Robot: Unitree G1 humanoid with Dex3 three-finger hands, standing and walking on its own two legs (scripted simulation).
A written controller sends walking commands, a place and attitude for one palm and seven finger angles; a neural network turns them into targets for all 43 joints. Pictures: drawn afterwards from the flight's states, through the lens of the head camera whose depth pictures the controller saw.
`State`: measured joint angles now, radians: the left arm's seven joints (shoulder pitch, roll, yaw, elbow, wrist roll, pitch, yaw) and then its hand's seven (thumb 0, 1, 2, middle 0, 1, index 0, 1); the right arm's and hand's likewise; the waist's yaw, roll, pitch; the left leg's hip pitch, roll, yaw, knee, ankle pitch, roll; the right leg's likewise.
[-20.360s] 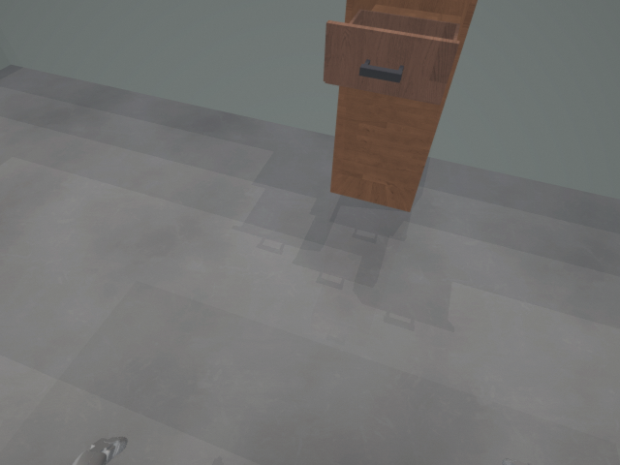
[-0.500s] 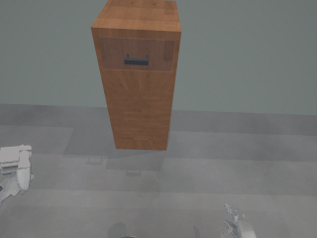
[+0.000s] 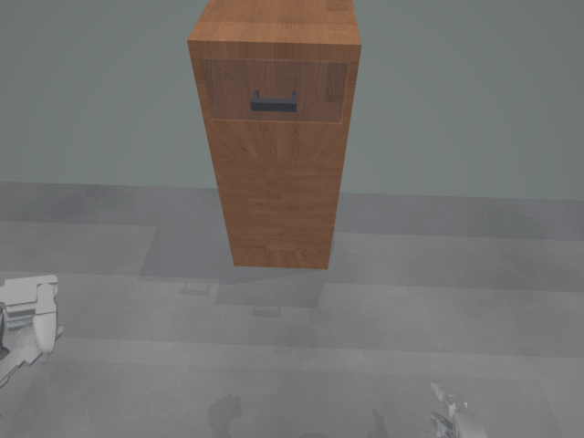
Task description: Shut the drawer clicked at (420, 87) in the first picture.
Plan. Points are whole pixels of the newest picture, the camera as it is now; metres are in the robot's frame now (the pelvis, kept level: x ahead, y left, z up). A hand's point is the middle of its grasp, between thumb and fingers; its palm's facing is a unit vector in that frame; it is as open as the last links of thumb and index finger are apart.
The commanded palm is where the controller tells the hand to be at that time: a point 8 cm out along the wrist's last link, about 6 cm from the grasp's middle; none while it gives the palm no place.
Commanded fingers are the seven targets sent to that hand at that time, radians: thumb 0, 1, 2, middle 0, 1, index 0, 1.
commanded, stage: let the arm hang, fingers relaxed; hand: left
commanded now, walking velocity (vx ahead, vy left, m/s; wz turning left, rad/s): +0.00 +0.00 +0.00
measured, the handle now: (274, 99) +0.84 +0.08 +0.02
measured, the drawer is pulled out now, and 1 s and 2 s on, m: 0.00 0.00 0.00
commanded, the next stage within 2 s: look to check the result in 1.08 s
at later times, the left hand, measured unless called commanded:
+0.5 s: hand out of the picture -0.03 +0.22 -0.16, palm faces +0.03 -0.97 -0.23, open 4.7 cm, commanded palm none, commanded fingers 0.00 0.90 0.90 -0.32 -0.43 -0.32 -0.43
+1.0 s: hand out of the picture +0.01 +0.17 -0.17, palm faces +0.01 -0.98 -0.19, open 7.3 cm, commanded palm none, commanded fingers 0.00 0.90 0.90 -0.20 -0.30 -0.20 -0.30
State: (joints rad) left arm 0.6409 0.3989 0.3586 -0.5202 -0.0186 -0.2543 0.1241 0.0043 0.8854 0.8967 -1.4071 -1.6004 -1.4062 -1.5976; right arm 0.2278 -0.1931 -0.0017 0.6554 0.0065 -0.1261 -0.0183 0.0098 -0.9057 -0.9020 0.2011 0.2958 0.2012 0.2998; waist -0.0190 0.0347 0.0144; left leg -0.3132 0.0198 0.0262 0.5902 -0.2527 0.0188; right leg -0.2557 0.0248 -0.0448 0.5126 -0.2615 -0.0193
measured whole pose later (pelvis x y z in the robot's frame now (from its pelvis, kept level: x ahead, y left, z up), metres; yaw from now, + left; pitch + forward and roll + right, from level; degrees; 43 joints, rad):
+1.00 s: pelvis +0.00 +0.01 +0.01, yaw +0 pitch -1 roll +0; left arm 0.26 0.14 0.00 1.14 0.01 0.00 0.03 0.01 0.92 0.90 -0.21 -0.31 -0.20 -0.30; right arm 0.32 -0.12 0.00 1.13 -0.01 0.00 -0.03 0.00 -0.91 -0.90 0.20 0.30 0.20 0.30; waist -0.01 0.02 0.05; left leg -0.19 -0.02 0.04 0.42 -0.21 0.03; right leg -0.17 -0.01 -0.03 0.42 -0.23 0.00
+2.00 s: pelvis +0.02 -0.01 +0.01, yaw +0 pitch -2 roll +0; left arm 0.27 0.13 0.01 1.15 0.01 -0.02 0.03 0.00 0.90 0.90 -0.20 -0.30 -0.20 -0.30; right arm 0.29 -0.12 -0.01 1.15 -0.01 0.00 -0.04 0.00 -0.91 -0.90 0.20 0.29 0.20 0.30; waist -0.01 0.02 0.06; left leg -0.16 0.01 0.04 0.41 -0.23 0.01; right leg -0.13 0.02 -0.03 0.40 -0.24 -0.03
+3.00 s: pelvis +0.03 -0.01 +0.01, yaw -1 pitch -1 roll +0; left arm 0.26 0.14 0.01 1.15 0.01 -0.02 0.03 0.00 0.90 0.90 -0.20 -0.30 -0.20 -0.30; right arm 0.27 -0.13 -0.01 1.15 -0.01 -0.01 -0.04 0.00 -0.91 -0.90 0.20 0.29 0.20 0.30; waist -0.01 0.01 0.06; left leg -0.14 0.00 0.04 0.39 -0.23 0.01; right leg -0.12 0.01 -0.02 0.39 -0.24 -0.02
